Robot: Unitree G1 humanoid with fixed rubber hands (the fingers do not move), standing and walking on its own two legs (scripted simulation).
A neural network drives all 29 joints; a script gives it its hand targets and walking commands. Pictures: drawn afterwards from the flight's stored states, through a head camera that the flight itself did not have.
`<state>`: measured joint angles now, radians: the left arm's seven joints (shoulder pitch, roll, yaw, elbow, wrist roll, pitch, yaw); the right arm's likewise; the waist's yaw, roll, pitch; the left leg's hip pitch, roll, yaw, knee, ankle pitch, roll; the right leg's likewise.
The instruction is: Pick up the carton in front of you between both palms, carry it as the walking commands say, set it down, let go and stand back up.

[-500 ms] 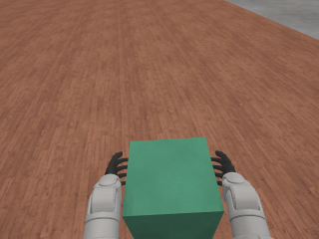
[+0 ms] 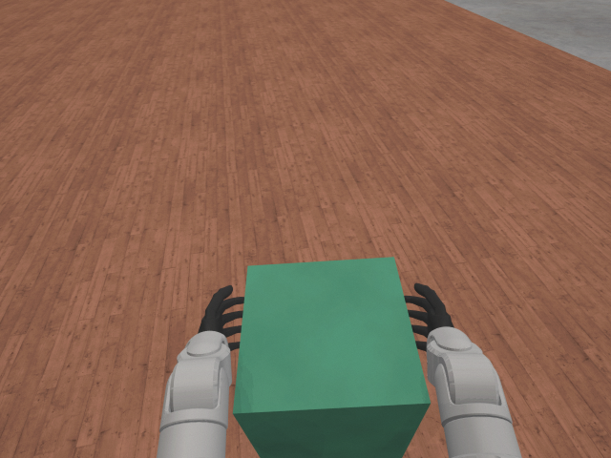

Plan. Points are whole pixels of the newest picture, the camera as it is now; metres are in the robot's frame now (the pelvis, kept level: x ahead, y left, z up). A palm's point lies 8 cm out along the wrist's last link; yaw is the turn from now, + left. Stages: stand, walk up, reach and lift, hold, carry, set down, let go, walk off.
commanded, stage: carry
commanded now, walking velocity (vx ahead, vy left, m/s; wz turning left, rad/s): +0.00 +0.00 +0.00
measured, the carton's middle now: (327, 366) +0.30 +0.00 -0.04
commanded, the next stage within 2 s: hold in 0.26 s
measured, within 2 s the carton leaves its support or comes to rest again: neither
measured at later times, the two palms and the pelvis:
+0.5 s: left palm (225, 345) +0.28 +0.13 +0.05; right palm (461, 360) +0.25 -0.17 +0.04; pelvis -0.02 +0.00 +0.01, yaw -5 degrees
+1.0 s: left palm (224, 332) +0.31 +0.14 +0.04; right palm (449, 351) +0.27 -0.16 +0.04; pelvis -0.04 +0.03 -0.01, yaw -7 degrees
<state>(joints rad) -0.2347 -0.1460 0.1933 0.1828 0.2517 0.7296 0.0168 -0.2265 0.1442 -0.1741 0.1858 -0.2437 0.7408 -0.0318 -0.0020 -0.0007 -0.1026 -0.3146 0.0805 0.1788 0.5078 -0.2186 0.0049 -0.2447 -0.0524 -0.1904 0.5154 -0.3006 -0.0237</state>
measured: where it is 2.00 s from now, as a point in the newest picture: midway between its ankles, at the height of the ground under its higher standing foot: outside the picture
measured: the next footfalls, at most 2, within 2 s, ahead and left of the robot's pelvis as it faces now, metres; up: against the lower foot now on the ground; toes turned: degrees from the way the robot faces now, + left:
none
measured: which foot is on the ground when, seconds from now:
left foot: down 0.00-1.00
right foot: down 0.00-1.00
